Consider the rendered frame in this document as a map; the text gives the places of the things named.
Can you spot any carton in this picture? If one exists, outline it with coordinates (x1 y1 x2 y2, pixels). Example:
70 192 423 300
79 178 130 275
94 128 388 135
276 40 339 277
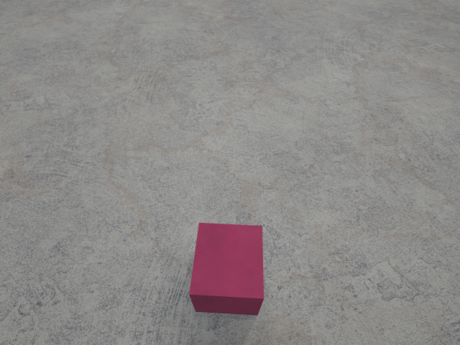
189 223 264 316

